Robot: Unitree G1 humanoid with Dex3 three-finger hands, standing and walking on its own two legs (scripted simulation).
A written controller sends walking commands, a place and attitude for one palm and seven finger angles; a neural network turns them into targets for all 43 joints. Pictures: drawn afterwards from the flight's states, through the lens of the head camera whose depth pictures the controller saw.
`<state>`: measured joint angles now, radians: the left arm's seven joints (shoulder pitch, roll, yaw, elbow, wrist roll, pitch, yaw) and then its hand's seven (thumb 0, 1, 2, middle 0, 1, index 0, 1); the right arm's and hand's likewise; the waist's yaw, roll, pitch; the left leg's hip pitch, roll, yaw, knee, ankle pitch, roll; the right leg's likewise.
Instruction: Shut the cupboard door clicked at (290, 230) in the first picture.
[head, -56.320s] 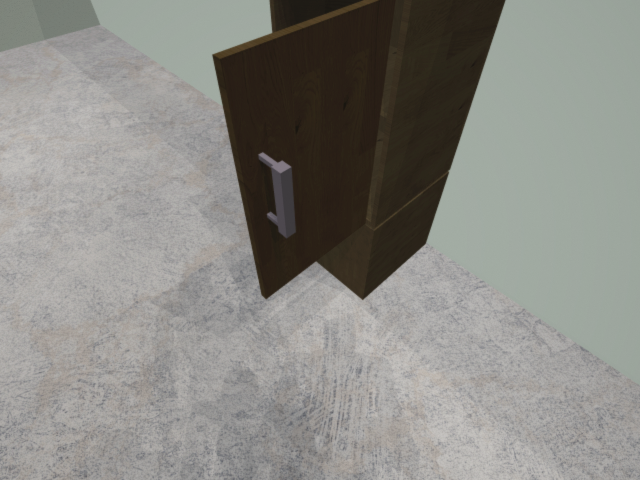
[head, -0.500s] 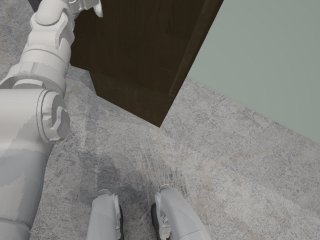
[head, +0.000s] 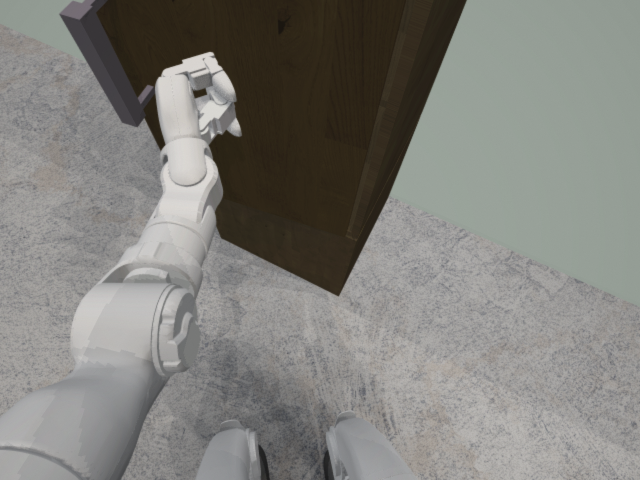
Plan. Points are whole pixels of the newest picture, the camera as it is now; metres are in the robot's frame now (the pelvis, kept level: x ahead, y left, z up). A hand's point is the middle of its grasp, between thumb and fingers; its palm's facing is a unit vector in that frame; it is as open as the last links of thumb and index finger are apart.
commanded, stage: pull the fist back off the door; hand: left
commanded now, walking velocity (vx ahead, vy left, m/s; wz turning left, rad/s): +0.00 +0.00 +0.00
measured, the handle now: (119, 61) +0.65 +0.16 +0.08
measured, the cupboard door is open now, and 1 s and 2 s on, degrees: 8 8 8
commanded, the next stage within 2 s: draw the hand back to the body in 0.30 s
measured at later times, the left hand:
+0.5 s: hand (232, 144) +0.48 +0.03 +0.10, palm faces +0.06 -1.00 -0.04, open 3.1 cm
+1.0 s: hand (104, 241) +0.35 +0.13 +0.16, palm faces +0.03 -0.99 -0.12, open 3.1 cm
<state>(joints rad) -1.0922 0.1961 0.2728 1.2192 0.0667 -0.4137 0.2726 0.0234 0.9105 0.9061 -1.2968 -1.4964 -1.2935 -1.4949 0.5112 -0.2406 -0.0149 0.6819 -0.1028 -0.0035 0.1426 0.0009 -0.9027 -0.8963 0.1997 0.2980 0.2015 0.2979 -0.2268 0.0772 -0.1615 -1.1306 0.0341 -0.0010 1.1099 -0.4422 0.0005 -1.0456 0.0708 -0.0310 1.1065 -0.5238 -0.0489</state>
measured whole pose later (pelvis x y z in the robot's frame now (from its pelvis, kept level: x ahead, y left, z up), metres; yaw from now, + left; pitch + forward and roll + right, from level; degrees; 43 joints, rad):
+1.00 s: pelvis +0.01 +0.00 +0.07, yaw +1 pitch +5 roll +0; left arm -0.15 0.17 0.01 0.30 -0.10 -0.20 0.04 0.02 0.90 0.90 -1.23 -1.42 -1.23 -1.42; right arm 0.25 -0.26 0.00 0.58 0.05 0.04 -0.02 0.01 -0.90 -0.90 0.20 0.30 0.20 0.30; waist -0.03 0.05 -0.09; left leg -0.48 0.00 0.02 0.71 -0.32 0.00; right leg -0.41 0.04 0.00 0.73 -0.41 -0.04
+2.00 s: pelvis +0.02 +0.01 +0.09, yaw +3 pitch -3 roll +0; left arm 0.47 0.35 0.34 -0.36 -0.08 -0.08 0.10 0.02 0.89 0.90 -0.21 -0.31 -0.21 -0.30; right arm 0.19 -0.23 0.03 0.63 0.02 -0.08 -0.08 0.01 -0.90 -0.90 0.20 0.30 0.20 0.30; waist 0.06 0.06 -0.02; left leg -0.17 -0.02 0.00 0.45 -0.22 0.02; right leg -0.07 0.03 -0.02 0.42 -0.29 -0.03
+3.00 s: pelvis -0.07 +0.03 +0.07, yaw +5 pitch +0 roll -2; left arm 0.52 0.41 0.45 -0.50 -0.03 -0.23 0.16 0.02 0.89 0.90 -0.21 -0.30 -0.21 -0.30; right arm 0.23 -0.23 0.01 0.59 0.00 -0.04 -0.08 0.01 -0.90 -0.90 0.20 0.30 0.20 0.30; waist 0.01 0.02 0.00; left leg -0.49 -0.01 0.02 0.65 -0.24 0.05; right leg -0.37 0.02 -0.03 0.61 -0.24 0.00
